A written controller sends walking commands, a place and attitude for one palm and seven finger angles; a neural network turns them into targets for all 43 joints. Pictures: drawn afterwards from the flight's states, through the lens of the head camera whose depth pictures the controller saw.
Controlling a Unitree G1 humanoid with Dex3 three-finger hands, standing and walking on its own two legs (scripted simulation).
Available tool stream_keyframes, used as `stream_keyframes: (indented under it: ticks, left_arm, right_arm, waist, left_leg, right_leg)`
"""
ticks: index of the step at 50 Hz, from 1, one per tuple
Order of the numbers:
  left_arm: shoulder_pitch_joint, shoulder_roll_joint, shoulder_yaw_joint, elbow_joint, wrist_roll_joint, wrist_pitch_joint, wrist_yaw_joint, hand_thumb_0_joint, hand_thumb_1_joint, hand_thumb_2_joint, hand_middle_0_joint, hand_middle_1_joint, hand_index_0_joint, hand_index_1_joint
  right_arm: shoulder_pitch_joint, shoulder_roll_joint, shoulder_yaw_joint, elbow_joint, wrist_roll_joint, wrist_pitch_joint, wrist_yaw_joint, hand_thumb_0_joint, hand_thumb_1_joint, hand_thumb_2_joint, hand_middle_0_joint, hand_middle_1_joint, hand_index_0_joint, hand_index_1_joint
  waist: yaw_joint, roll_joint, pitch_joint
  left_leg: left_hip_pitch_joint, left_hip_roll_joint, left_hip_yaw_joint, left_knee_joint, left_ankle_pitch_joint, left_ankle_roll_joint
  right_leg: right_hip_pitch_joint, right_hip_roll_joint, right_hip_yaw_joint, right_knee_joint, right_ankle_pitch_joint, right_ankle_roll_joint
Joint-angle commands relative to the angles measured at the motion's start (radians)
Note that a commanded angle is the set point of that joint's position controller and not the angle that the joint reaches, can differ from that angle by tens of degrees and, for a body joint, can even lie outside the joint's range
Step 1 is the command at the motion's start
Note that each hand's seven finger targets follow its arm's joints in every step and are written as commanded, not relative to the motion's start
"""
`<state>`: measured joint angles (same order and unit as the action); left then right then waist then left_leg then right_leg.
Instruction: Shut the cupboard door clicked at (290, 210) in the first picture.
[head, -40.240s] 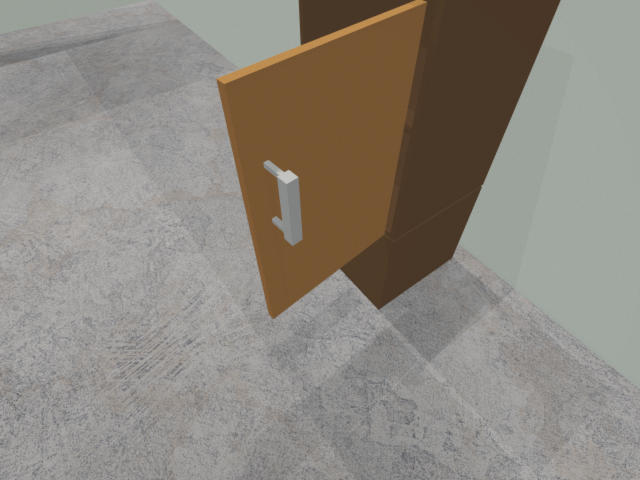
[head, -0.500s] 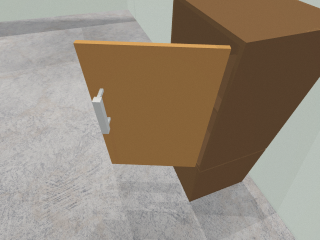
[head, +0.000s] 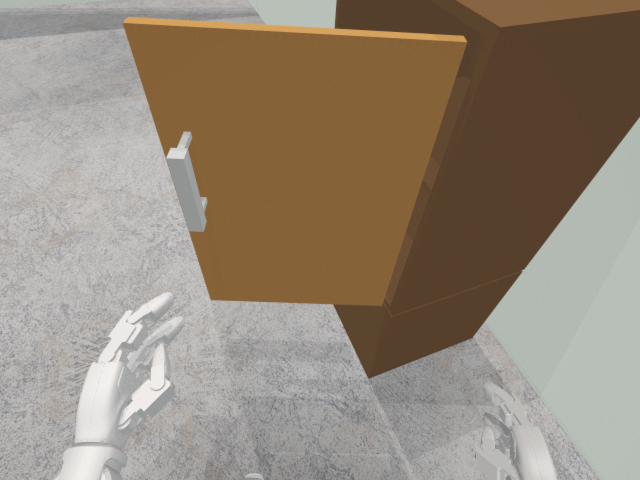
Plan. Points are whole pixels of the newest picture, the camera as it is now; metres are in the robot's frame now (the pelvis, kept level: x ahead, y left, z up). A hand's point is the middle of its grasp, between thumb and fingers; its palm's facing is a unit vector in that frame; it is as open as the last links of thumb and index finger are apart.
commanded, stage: raise the hand and make a fist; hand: left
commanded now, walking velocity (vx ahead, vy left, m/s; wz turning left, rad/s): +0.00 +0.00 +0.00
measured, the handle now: (192, 183) +0.51 +0.21 +0.08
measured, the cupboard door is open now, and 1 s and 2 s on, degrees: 68 68 68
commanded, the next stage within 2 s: bring the fist close to the handle in 1.62 s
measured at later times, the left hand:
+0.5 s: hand (169, 412) +0.20 +0.18 +0.02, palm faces +0.00 -1.00 +0.00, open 4.3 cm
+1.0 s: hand (134, 385) +0.21 +0.20 +0.07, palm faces +0.06 -1.00 -0.04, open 3.1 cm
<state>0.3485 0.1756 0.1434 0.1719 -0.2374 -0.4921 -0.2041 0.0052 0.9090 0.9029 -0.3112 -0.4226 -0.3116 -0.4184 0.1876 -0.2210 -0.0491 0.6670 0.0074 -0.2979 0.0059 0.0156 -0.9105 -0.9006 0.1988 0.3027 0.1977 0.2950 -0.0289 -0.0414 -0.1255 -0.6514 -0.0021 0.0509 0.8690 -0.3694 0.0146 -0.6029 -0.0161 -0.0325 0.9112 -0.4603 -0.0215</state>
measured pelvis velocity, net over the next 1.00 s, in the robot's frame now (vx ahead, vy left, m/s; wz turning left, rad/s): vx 0.00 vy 0.01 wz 0.03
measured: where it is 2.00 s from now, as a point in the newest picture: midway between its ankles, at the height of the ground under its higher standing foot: outside the picture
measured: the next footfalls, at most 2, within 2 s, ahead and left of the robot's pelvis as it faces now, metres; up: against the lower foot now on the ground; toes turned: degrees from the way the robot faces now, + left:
none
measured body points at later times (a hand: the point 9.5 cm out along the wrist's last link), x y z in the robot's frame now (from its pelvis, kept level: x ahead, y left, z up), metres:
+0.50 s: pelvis -0.01 -0.01 -0.03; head +0.03 -0.01 +0.42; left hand +0.19 +0.23 +0.02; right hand +0.15 -0.23 -0.12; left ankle +0.04 +0.11 -0.69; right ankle +0.00 -0.10 -0.69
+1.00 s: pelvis +0.00 +0.01 -0.01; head +0.02 +0.01 +0.44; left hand +0.20 +0.26 +0.08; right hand +0.20 -0.20 -0.07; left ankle +0.04 +0.11 -0.69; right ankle +0.00 -0.10 -0.69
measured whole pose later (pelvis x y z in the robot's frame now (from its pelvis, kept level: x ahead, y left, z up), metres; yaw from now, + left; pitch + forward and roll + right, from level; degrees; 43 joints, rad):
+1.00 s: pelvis +0.00 +0.01 -0.01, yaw +2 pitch +9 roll -2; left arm 0.40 0.24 0.14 -0.13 -0.28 -0.29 -0.21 0.02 0.90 0.90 -1.21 -1.40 -1.21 -1.40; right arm 0.24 -0.22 0.05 0.48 0.04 -0.20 -0.05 0.02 -0.90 -0.90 0.20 0.30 0.20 0.30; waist 0.02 0.04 -0.12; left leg -0.72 0.02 -0.01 1.00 -0.43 0.02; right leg -0.61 0.01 -0.09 0.95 -0.49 -0.02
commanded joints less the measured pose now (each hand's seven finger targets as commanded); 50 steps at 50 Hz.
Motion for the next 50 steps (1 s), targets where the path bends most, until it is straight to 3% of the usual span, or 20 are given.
stream_keyframes:
  ticks: [1,3,7,8,10,11,14,17,18,20,23,26,29,30,31,34,38,43,46,50]
  left_arm:
    - [0.252,0.156,0.146,-0.095,-0.062,-0.156,-0.169,0.0,0.9,0.9,-0.475,-0.6,-0.475,-0.6]
    - [0.128,0.205,0.16,-0.264,-0.079,-0.131,-0.153,0.0,0.9,0.9,-0.512,-0.64,-0.512,-0.64]
    - [-0.083,0.193,0.087,-0.622,-0.086,-0.163,-0.076,0.0,0.9,0.9,-0.585,-0.72,-0.585,-0.72]
    - [-0.156,0.188,0.049,-0.668,-0.081,-0.171,-0.066,0.0,0.9,0.9,-0.603,-0.74,-0.603,-0.74]
    - [-0.105,0.136,-0.019,-0.632,-0.073,-0.165,-0.073,0.0,0.9,0.9,-0.64,-0.78,-0.64,-0.78]
    - [-0.101,0.142,-0.033,-0.599,-0.071,-0.148,-0.083,0.0,0.9,0.9,-0.658,-0.8,-0.658,-0.8]
    - [-0.02,0.168,-0.011,-0.431,-0.063,-0.015,-0.126,0.0,0.9,0.9,-0.713,-0.86,-0.713,-0.86]
    - [0.101,0.202,0.059,-0.345,-0.068,0.176,-0.144,0.0,0.9,0.9,-0.768,-0.92,-0.768,-0.92]
    - [0.146,0.228,0.115,-0.314,-0.076,0.232,-0.135,0.0,0.9,0.9,-0.787,-0.94,-0.787,-0.94]
    - [0.139,0.229,0.169,-0.406,-0.102,0.276,-0.093,0.0,0.9,0.9,-0.823,-0.98,-0.823,-0.98]
    - [0.114,0.24,0.236,-0.503,-0.11,0.208,0.003,0.0,0.9,0.9,-0.878,-1.04,-0.878,-1.04]
    - [0.105,0.164,0.133,-0.538,-0.086,0.073,0.026,0.0,0.9,0.9,-0.933,-1.1,-0.933,-1.1]
    - [0.067,0.125,0.025,-0.487,-0.064,-0.004,-0.012,0.0,0.9,0.9,-0.988,-1.16,-0.988,-1.16]
    - [0.073,0.111,0.001,-0.468,-0.065,-0.009,-0.034,0.0,0.9,0.9,-1.007,-1.18,-1.007,-1.18]
    - [0.078,0.115,-0.011,-0.45,-0.068,-0.004,-0.055,0.0,0.9,0.9,-1.025,-1.2,-1.025,-1.2]
    - [0.075,0.176,0.029,-0.471,-0.071,0.047,-0.083,0.0,0.9,0.9,-1.08,-1.26,-1.08,-1.26]
    - [0.068,0.256,0.142,-0.57,-0.068,0.096,-0.016,0.0,0.9,0.9,-1.153,-1.34,-1.153,-1.34]
    - [0.037,0.176,0.095,-0.554,-0.068,0.109,0.044,0.0,0.9,0.9,-1.245,-1.44,-1.245,-1.44]
    - [0.024,0.129,0.011,-0.479,-0.055,0.143,0.005,0.0,0.9,0.9,-1.3,-1.5,-1.3,-1.5]
    - [-0.033,0.168,0.002,-0.46,-0.045,0.2,-0.052,0.0,0.9,0.9,-1.3,-1.5,-1.3,-1.5]
  right_arm:
    - [-0.088,-0.144,-0.05,-0.246,0.005,-0.028,0.007,0.0,-0.9,-0.9,0.2,0.3,0.2,0.3]
    - [-0.082,-0.146,-0.044,-0.285,0.006,-0.019,-0.003,0.0,-0.9,-0.9,0.2,0.3,0.2,0.3]
    - [-0.047,-0.136,-0.025,-0.306,0.007,-0.029,-0.037,0.0,-0.9,-0.9,0.2,0.3,0.2,0.3]
    - [-0.03,-0.142,-0.018,-0.291,0.004,-0.032,-0.05,0.0,-0.9,-0.9,0.2,0.3,0.2,0.3]
    - [-0.014,-0.147,-0.014,-0.271,0.009,-0.039,-0.067,0.0,-0.9,-0.9,0.2,0.3,0.2,0.3]
    - [-0.007,-0.152,-0.009,-0.265,0.011,-0.038,-0.074,0.0,-0.9,-0.9,0.2,0.3,0.2,0.3]
    - [0.001,-0.149,-0.001,-0.262,0.031,-0.018,-0.089,0.0,-0.9,-0.9,0.2,0.3,0.2,0.3]
    - [-0.014,-0.139,-0.003,-0.309,0.047,0.024,-0.094,0.0,-0.9,-0.9,0.2,0.3,0.2,0.3]
    - [-0.035,-0.13,-0.003,-0.32,0.048,0.039,-0.095,0.0,-0.9,-0.9,0.2,0.3,0.2,0.3]
    - [-0.042,-0.107,0.003,-0.348,0.046,0.061,-0.095,0.0,-0.9,-0.9,0.2,0.3,0.2,0.3]
    - [-0.035,-0.088,0.007,-0.329,0.03,0.06,-0.092,0.0,-0.9,-0.9,0.2,0.3,0.2,0.3]
    - [0.004,-0.091,0.007,-0.302,0.017,0.035,-0.077,0.0,-0.9,-0.9,0.2,0.3,0.2,0.3]
    - [0.025,-0.122,0.003,-0.275,0.013,0.012,-0.07,0.0,-0.9,-0.9,0.2,0.3,0.2,0.3]
    - [0.03,-0.129,0.001,-0.273,0.016,0.004,-0.07,0.0,-0.9,-0.9,0.2,0.3,0.2,0.3]
    - [0.035,-0.138,-0.001,-0.275,0.021,0.0,-0.072,0.0,-0.9,-0.9,0.2,0.3,0.2,0.3]
    - [0.04,-0.154,-0.006,-0.293,0.032,-0.003,-0.08,0.0,-0.9,-0.9,0.2,0.3,0.2,0.3]
    - [0.023,-0.137,0.001,-0.31,0.031,0.017,-0.087,0.0,-0.9,-0.9,0.2,0.3,0.2,0.3]
    - [0.022,-0.128,0.02,-0.315,0.028,0.043,-0.078,0.0,-0.9,-0.9,0.2,0.3,0.2,0.3]
    - [0.033,-0.142,0.027,-0.315,0.031,0.047,-0.071,0.0,-0.9,-0.9,0.2,0.3,0.2,0.3]
    - [0.041,-0.154,0.033,-0.327,0.04,0.044,-0.076,0.0,-0.9,-0.9,0.2,0.3,0.2,0.3]
  waist:
    - [0.131,0.113,-0.13]
    - [0.115,0.197,-0.186]
    - [0.027,0.249,-0.259]
    - [-0.016,0.185,-0.236]
    - [-0.037,0.143,-0.176]
    - [-0.047,0.125,-0.149]
    - [-0.033,0.064,-0.096]
    - [0.036,-0.005,-0.134]
    - [0.076,0.005,-0.157]
    - [0.094,-0.015,-0.199]
    - [0.106,0.011,-0.214]
    - [0.07,0.068,-0.183]
    - [0.012,0.056,-0.129]
    - [0.008,0.063,-0.122]
    - [0.003,0.059,-0.115]
    - [0.023,0.06,-0.171]
    - [0.076,0.132,-0.228]
    - [0.047,0.118,-0.128]
    - [0.017,0.103,-0.064]
    - [0.015,0.083,-0.063]
  left_leg:
    - [-0.07,-0.039,-0.026,0.082,0.1,-0.024]
    - [-0.078,-0.027,-0.04,0.103,0.038,-0.012]
    - [-0.026,-0.006,-0.083,0.164,-0.014,0.016]
    - [-0.05,0.003,-0.098,0.188,-0.036,0.025]
    - [-0.08,0.011,-0.103,0.204,-0.064,0.029]
    - [-0.107,0.012,-0.105,0.213,-0.071,0.03]
    - [-0.17,0.012,-0.099,0.208,-0.084,0.027]
    - [-0.177,0.0,-0.083,0.155,-0.054,0.023]
    - [-0.168,-0.007,-0.081,0.143,-0.025,0.021]
    - [-0.135,-0.009,-0.08,0.12,0.026,0.011]
    - [-0.086,0.001,-0.092,0.095,0.114,0.006]
    - [-0.034,0.006,-0.099,0.073,0.165,0.004]
    - [-0.037,0.01,-0.105,0.087,0.11,0.011]
    - [-0.036,0.009,-0.106,0.083,0.084,0.012]
    - [-0.038,0.009,-0.108,0.077,0.059,0.013]
    - [-0.006,0.005,-0.107,0.043,0.048,0.018]
    - [0.074,0.004,-0.111,-0.016,0.1,0.014]
    - [0.096,0.011,-0.117,-0.048,0.093,0.007]
    - [0.086,0.014,-0.121,-0.062,0.039,0.006]
    - [0.101,0.013,-0.123,-0.08,0.034,0.013]
  right_leg:
    - [-0.087,0.003,0.031,0.027,0.127,-0.028]
    - [-0.131,0.01,0.051,0.037,0.031,-0.027]
    - [-0.207,0.024,0.09,0.008,-0.051,-0.017]
    - [-0.239,0.034,0.092,0.011,-0.069,-0.011]
    - [-0.266,0.038,0.09,-0.006,-0.105,-0.01]
    - [-0.264,0.038,0.096,-0.016,-0.114,-0.006]
    - [-0.23,0.029,0.116,-0.071,-0.169,0.007]
    - [-0.094,0.002,0.144,-0.126,-0.172,0.022]
    - [-0.044,0.0,0.15,-0.126,-0.134,0.023]
    - [0.036,-0.021,0.151,-0.126,-0.015,0.042]
    - [0.067,-0.005,0.099,-0.072,0.186,0.037]
    - [-0.019,0.019,0.028,-0.012,0.27,0.019]
    - [-0.118,0.027,0.015,-0.009,0.175,0.013]
    - [-0.131,0.03,0.016,-0.019,0.128,0.01]
    - [-0.136,0.029,0.022,-0.036,0.086,0.008]
    - [-0.088,0.027,0.025,-0.063,0.053,0.003]
    - [-0.005,0.042,-0.012,-0.052,0.126,-0.01]
    - [-0.021,0.055,-0.039,-0.07,0.149,-0.011]
    - [-0.047,0.051,-0.037,-0.102,0.116,-0.004]
    - [-0.009,0.046,-0.024,-0.14,0.116,-0.004]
